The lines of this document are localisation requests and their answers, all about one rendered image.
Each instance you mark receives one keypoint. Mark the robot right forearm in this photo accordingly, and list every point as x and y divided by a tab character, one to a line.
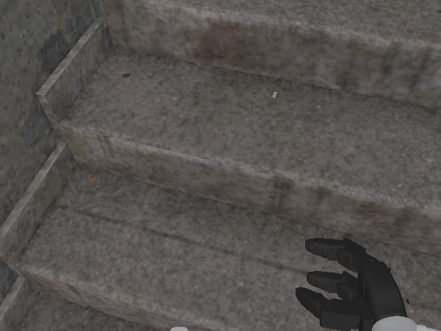
395	323

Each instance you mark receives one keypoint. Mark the right robot hand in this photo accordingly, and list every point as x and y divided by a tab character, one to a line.
373	296

